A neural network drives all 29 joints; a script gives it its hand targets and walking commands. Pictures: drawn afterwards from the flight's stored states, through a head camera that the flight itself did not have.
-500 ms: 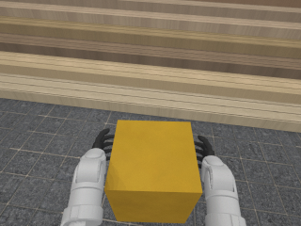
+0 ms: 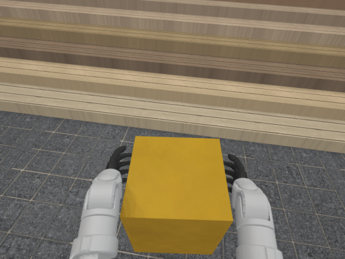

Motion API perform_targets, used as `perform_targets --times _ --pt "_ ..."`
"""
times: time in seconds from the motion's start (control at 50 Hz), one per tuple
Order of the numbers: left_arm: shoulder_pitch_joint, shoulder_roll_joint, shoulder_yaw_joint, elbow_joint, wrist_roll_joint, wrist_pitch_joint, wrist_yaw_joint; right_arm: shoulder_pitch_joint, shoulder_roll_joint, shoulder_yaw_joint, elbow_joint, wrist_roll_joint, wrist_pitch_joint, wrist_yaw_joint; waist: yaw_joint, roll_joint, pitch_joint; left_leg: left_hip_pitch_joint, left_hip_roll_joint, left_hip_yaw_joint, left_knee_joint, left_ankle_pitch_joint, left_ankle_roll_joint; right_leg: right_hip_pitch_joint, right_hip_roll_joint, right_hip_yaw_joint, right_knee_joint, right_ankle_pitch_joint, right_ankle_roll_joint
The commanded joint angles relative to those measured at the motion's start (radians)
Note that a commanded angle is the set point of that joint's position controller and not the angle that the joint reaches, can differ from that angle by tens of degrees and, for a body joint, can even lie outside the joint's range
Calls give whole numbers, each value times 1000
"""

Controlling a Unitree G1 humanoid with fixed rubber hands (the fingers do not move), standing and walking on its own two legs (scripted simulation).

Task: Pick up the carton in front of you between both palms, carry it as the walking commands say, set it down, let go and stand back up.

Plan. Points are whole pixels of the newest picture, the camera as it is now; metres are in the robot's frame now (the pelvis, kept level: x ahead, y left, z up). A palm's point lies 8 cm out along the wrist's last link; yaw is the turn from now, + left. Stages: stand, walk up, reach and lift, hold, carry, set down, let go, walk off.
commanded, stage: carry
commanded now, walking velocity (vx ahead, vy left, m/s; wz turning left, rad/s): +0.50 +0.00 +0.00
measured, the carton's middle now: (175, 197) +0.28 +0.00 -0.02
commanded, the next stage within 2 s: none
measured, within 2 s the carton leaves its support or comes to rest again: neither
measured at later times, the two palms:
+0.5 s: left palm (119, 127) +0.43 +0.16 +0.08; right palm (226, 131) +0.44 -0.14 +0.08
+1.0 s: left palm (124, 69) +0.76 +0.21 +0.09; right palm (201, 75) +0.74 -0.09 +0.09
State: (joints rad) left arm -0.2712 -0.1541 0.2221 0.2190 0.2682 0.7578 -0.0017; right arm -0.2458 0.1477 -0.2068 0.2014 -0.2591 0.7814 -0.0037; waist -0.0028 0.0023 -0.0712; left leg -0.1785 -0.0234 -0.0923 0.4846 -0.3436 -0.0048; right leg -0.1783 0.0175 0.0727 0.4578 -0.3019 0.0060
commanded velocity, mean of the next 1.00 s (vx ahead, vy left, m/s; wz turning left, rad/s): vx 0.50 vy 0.00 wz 0.00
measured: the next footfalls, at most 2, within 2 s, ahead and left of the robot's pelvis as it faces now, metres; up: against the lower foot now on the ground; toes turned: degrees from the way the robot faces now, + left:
right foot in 0.34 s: +0.16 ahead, -0.10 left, +0.00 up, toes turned -8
left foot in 0.68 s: +0.44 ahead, +0.14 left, +0.00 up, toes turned +12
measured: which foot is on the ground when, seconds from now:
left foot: down 0.00-0.34, up 0.36-0.66, down 0.68-1.00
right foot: down 0.00-0.14, up 0.16-0.32, down 0.34-0.68, up 0.70-1.00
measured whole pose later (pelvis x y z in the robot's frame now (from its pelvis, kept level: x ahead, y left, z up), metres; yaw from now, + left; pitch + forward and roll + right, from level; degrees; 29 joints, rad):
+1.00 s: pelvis +0.48 +0.07 +0.01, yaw -1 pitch +5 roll -2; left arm -0.17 -0.14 0.10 -0.39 0.11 1.18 0.09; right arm -0.15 0.13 -0.11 -0.40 -0.09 1.20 -0.09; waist -0.03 0.01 -0.06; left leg -0.10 0.02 0.21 0.26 -0.26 0.05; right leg -0.62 -0.09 -0.13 0.75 -0.18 0.00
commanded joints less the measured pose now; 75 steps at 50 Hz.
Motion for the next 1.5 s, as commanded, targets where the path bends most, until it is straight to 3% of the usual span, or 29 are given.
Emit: perform_targets --times 0.0,0.08,0.1,0.14,0.16,0.2,0.26,0.3,0.32,0.34,0.36,0.38,0.44,0.58,0.64,0.66,0.68,0.7,0.72,0.78,0.86,1.04,1.12,1.14,1.16,1.18,1.2,1.26,1.48 --pt "-487 -929 -626 -95 -310 1 -218 -601 913 637 -148 325 -29 223 17 -91 -145 -147 25 61 37 -137 6 -30 -166 142 -170 -354 -62" --pt "-476 -881 -731 -246 -379 94 -186 -589 886 735 -273 408 60 204 9 -112 -222 -30 8 135 -43 -98 18 -112 -183 92 -147 -389 -77" --pt "-473 -870 -758 -278 -402 126 -181 -587 870 754 -300 427 91 197 1 -25 -196 30 68 44 -129 -172 40 -202 -135 10 -46 -361 -47" --pt "-501 -846 -792 -325 -446 192 -173 -535 821 758 -318 449 154 178 -25 259 -136 186 326 -377 -314 -295 156 -502 -27 -178 306 -196 21" --pt "-511 -847 -811 -350 -473 221 -173 -526 804 765 -346 450 183 167 -24 242 -107 196 364 -417 -310 -156 210 -557 -60 -150 309 -217 12" --pt "-501 -861 -839 -389 -530 267 -173 -520 809 784 -425 473 235 150 -27 137 -163 226 339 -288 -271 60 204 -501 -61 -166 222 -190 10" --pt "-415 -880 -853 -445 -566 323 -164 -487 832 814 -527 517 296 145 -17 172 -239 203 241 -70 -199 210 141 -295 -3 -243 27 -26 9" --pt "-341 -878 -844 -479 -558 358 -156 -413 840 820 -552 532 335 150 -3 112 -287 18 180 68 -80 184 97 57 -5 -277 -128 119 4" --pt "-302 -871 -832 -492 -549 374 -152 -381 833 819 -560 535 351 155 7 36 -331 -145 157 122 49 140 67 287 -91 -182 -148 91 -18" --pt "-256 -843 -813 -498 -521 385 -148 -392 829 825 -588 544 371 164 32 -174 -347 -384 99 205 288 -16 19 440 -317 157 -215 -105 -101" --pt "-250 -829 -796 -504 -494 392 -143 -416 835 830 -606 557 390 174 31 -284 -273 -611 40 208 404 -180 9 488 -456 398 -259 -17 -214" --pt "-272 -880 -801 -525 -500 405 -141 -435 842 832 -611 569 402 181 29 -203 -232 -664 101 143 496 -218 28 461 -491 400 -236 84 -257" --pt "-350 -891 -818 -617 -540 428 -138 -457 856 833 -634 601 416 186 31 -65 -217 -621 140 146 429 -97 25 361 -406 179 -275 134 -188" --pt "-334 -836 -826 -614 -596 474 -159 -390 821 791 -618 539 445 139 28 -174 -179 -322 55 299 67 192 6 187 -269 -142 -239 311 -103" --pt "-352 -819 -827 -609 -596 488 -164 -376 811 775 -598 526 455 139 6 -129 -210 -5 4 383 -14 216 29 47 -222 -252 -24 396 -50" --pt "-350 -812 -824 -604 -591 492 -165 -371 807 767 -586 523 457 140 -3 -85 -261 179 28 349 -8 168 40 -48 -186 -291 138 386 -22" --pt "-366 -792 -822 -607 -588 498 -168 -360 799 758 -574 512 460 140 -26 82 -300 309 237 19 -133 -45 81 -204 -135 -299 401 187 24" --pt "-406 -802 -836 -623 -601 506 -170 -375 801 749 -549 502 452 141 -28 306 -326 453 454 -412 -265 -61 218 -480 -12 -250 650 -154 51" --pt "-412 -831 -835 -604 -599 503 -173 -376 830 748 -558 517 451 142 -21 238 -317 431 485 -436 -263 29 256 -556 -70 -127 783 -183 11" --pt "-414 -900 -839 -621 -597 470 -176 -440 931 793 -626 545 427 151 -13 41 -306 303 398 -172 -245 299 186 -523 -166 -81 718 -50 -31" --pt "-336 -940 -846 -621 -555 434 -154 -439 934 833 -680 585 410 167 -11 91 -306 290 331 17 -282 372 152 -470 -125 -150 500 22 -15" --pt "-256 -879 -831 -614 -520 451 -141 -337 839 809 -640 564 431 189 -23 141 -129 307 251 212 -257 641 123 -427 -61 -294 92 256 -26" --pt "-274 -868 -828 -605 -546 460 -158 -365 827 807 -646 557 438 184 12 145 -199 230 209 331 26 843 57 -50 28 -385 -12 221 -49" --pt "-293 -867 -828 -616 -553 459 -162 -387 818 809 -663 560 438 183 29 96 -265 94 182 338 207 689 34 161 -23 -323 -2 153 -52" --pt "-310 -849 -818 -616 -550 457 -164 -432 816 821 -696 572 444 180 38 -119 -347 -159 107 314 510 403 -4 364 -300 118 -79 -47 -159" --pt "-325 -864 -817 -614 -559 451 -164 -452 808 827 -719 576 446 177 41 -311 -372 -394 -19 223 734 -93 -18 464 -440 473 -235 -9 -267" --pt "-341 -874 -823 -650 -582 452 -165 -472 819 826 -726 574 439 171 30 -226 -348 -472 44 108 851 -121 18 443 -445 399 -224 88 -266" --pt "-392 -904 -842 -710 -604 449 -157 -467 852 815 -742 571 432 155 20 -35 -320 -442 147 73 704 21 48 278 -367 136 -207 279 -170" --pt "-657 -632 -788 -627 -618 515 -135 -746 654 781 -636 569 489 97 55 -143 -184 -463 79 250 171 249 28 255 -241 -173 -211 439 -158"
